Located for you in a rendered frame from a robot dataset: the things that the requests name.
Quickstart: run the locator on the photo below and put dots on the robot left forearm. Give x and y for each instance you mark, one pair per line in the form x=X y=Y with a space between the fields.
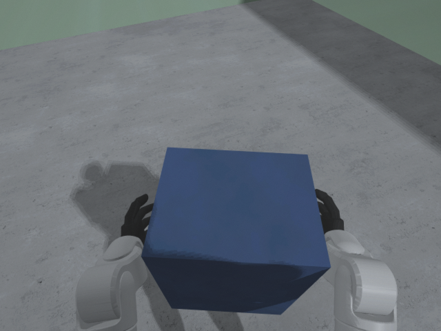
x=105 y=297

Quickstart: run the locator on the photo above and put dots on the left robot hand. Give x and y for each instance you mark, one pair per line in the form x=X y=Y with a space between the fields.
x=134 y=225

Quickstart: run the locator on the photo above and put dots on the carton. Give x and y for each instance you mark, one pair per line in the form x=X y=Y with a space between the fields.
x=235 y=231

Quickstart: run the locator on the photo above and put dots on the right robot hand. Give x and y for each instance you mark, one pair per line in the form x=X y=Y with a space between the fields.
x=330 y=214

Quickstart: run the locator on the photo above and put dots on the robot right forearm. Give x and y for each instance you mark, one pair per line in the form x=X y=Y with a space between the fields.
x=365 y=290

